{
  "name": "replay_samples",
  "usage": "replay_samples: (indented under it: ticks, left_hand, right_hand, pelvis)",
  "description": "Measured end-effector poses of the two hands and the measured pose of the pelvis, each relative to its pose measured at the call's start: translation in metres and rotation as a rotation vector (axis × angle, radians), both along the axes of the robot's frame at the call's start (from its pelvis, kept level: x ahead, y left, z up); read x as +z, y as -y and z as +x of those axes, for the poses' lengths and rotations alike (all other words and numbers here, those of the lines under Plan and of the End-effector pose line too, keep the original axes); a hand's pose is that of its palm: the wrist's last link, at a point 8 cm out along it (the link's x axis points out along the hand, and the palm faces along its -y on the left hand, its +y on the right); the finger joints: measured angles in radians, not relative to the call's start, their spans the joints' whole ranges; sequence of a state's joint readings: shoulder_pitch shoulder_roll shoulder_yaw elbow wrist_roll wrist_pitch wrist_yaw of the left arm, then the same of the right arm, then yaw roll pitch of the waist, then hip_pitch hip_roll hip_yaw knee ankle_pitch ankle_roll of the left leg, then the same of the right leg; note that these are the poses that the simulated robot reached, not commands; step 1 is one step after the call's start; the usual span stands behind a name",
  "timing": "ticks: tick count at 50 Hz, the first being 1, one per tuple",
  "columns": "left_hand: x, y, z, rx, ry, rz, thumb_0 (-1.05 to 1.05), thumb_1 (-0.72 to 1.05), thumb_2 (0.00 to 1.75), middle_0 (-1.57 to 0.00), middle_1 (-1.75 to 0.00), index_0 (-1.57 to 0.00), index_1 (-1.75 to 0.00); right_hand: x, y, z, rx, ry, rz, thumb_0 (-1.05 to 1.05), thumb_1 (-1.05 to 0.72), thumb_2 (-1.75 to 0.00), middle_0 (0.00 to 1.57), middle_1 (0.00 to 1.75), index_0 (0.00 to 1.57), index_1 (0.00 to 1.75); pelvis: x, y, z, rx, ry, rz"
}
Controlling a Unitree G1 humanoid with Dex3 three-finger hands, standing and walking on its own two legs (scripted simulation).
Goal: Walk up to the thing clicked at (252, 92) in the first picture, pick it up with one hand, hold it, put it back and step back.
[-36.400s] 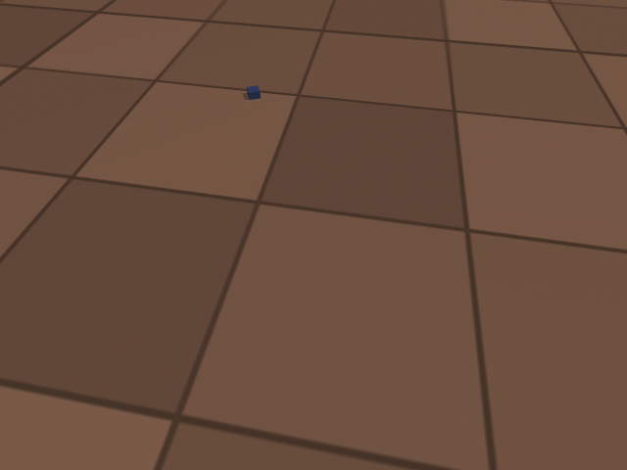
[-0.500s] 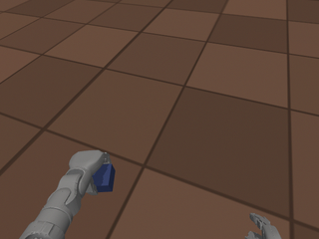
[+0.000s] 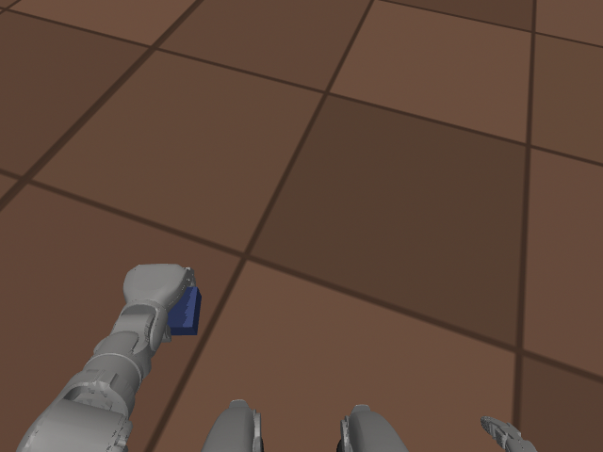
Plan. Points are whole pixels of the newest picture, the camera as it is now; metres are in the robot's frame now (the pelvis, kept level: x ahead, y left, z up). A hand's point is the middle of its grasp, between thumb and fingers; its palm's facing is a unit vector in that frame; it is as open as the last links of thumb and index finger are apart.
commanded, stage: crouch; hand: left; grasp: from above
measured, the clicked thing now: (175, 311) +0.34 +0.21 -0.15
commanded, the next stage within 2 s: lower in 1.44 s
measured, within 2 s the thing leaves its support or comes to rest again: neither
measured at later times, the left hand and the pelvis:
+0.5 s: hand (199, 324) +0.38 +0.22 -0.36, palm faces -0.46 +0.01 -0.89, open 9.5 cm; pelvis -0.05 +0.00 -0.21, yaw -2 degrees
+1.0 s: hand (208, 324) +0.41 +0.23 -0.48, palm faces -0.46 -0.01 -0.89, open 9.5 cm; pelvis -0.05 +0.00 -0.30, yaw -5 degrees
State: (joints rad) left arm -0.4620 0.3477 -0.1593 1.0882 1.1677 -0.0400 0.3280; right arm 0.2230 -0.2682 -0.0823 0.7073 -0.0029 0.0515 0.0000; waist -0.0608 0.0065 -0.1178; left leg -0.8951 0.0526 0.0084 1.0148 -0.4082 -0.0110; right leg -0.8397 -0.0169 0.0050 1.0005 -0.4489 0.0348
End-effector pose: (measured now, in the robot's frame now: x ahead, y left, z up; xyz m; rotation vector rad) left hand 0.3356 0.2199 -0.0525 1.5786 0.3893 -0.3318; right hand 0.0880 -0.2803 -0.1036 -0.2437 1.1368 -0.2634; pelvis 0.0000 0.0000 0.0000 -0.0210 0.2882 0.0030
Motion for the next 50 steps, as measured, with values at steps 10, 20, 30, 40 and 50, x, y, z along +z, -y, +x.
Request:
replay_samples:
  ticks: [10, 20, 30, 40, 50]
  left_hand:
    - [-0.103, -0.003, 0.032, 0.015, 0.036, 0.013, 0.0, 0.06, 0.37, -0.81, -0.35, -0.83, -0.34]
    - [-0.205, -0.002, 0.044, 0.03, -0.017, -0.001, -0.01, 0.07, 0.38, -0.8, -0.35, -0.82, -0.35]
    - [-0.285, -0.004, 0.06, 0.021, -0.001, -0.024, -0.01, 0.07, 0.38, -0.8, -0.35, -0.81, -0.35]
    - [-0.333, -0.007, 0.075, 0.043, -0.008, -0.023, -0.01, 0.06, 0.39, -0.8, -0.35, -0.82, -0.35]
    - [-0.366, -0.008, 0.082, 0.03, -0.016, -0.032, -0.01, 0.07, 0.39, -0.79, -0.35, -0.81, -0.36]
  right_hand:
    - [-0.095, 0.0, -0.069, -0.057, -0.138, -0.048, 0.01, -0.89, -0.89, 0.2, 0.3, 0.21, 0.3]
    - [-0.183, -0.019, -0.1, -0.043, -0.214, -0.008, 0.01, -0.89, -0.89, 0.2, 0.3, 0.21, 0.3]
    - [-0.244, -0.015, -0.092, 0.026, -0.232, -0.01, 0.0, -0.89, -0.9, 0.21, 0.3, 0.21, 0.3]
    - [-0.277, -0.003, -0.084, 0.069, -0.241, -0.018, 0.0, -0.9, -0.9, 0.2, 0.3, 0.21, 0.3]
    - [-0.302, 0.001, -0.101, 0.064, -0.291, -0.007, 0.0, -0.9, -0.9, 0.2, 0.3, 0.21, 0.3]
  pelvis:
    - [-0.092, -0.006, -0.026, -0.006, -0.193, -0.024]
    - [-0.171, -0.007, -0.046, -0.012, -0.308, -0.036]
    - [-0.235, -0.001, -0.05, -0.021, -0.366, -0.05]
    - [-0.272, 0.003, -0.049, -0.036, -0.375, -0.056]
    - [-0.303, 0.003, -0.052, -0.053, -0.363, -0.061]
